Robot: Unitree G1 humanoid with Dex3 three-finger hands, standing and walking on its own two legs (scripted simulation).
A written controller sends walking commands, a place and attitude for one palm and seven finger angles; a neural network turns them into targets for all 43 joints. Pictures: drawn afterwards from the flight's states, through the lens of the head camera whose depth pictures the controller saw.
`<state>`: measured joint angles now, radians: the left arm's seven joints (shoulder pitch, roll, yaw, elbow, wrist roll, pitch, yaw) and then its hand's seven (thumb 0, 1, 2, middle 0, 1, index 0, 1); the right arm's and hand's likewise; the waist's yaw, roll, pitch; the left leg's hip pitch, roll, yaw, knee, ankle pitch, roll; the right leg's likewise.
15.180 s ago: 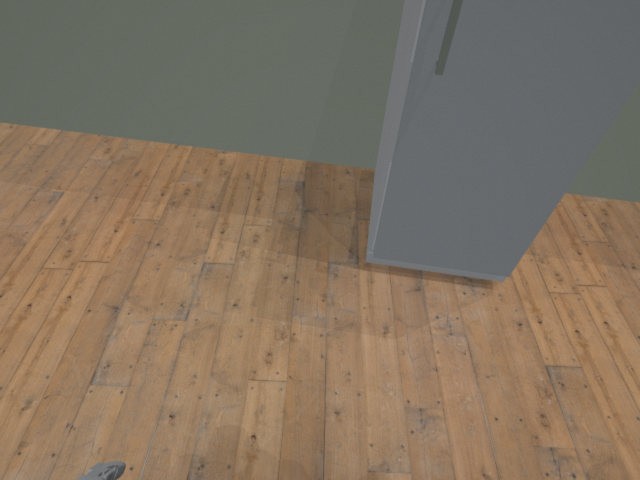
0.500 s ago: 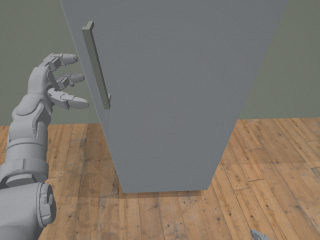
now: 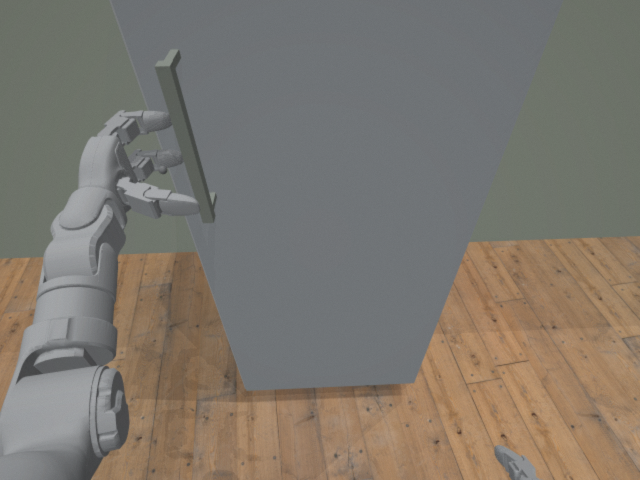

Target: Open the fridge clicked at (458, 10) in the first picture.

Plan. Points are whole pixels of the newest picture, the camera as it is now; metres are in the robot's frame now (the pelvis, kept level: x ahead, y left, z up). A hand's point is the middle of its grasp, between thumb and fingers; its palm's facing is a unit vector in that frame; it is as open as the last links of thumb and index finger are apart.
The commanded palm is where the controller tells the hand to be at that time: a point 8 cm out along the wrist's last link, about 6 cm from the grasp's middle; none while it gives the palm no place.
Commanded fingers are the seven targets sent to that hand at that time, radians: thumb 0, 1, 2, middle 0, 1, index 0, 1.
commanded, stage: feel for the door with the fingertips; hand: left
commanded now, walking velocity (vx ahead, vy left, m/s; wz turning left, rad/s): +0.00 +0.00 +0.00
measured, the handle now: (193, 146) +0.49 +0.19 +0.19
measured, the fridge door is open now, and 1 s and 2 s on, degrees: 0 0 0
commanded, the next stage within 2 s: slide the fingers in behind the handle in 0.28 s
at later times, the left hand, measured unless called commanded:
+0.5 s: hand (170, 157) +0.45 +0.21 +0.20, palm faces +0.07 -1.00 +0.00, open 13.5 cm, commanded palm +0.42 +0.26 +0.20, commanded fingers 0.00 -0.50 0.30 -0.30 -1.20 -0.30 -1.20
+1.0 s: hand (172, 166) +0.43 +0.20 +0.20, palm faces +0.08 -1.00 +0.02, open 14.0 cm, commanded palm +0.40 +0.25 +0.20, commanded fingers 0.00 -0.50 0.30 -0.30 -1.20 -0.30 -1.20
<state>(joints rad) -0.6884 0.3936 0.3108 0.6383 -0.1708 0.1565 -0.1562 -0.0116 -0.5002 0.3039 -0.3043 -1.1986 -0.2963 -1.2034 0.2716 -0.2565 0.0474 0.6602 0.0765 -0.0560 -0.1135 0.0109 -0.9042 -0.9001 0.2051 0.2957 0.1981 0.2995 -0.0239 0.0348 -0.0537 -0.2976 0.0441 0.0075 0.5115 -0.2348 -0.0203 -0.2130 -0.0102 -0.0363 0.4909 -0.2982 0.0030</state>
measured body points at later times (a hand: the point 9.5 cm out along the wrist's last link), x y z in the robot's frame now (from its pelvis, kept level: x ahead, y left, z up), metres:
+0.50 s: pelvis +0.00 +0.00 +0.00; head +0.01 +0.00 +0.45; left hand +0.44 +0.26 +0.20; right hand +0.08 -0.26 -0.12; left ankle +0.02 +0.13 -0.74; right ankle -0.03 -0.12 -0.74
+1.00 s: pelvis +0.00 +0.01 +0.00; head +0.00 +0.00 +0.45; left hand +0.42 +0.25 +0.20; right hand +0.11 -0.25 -0.11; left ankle +0.02 +0.13 -0.74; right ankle -0.03 -0.12 -0.74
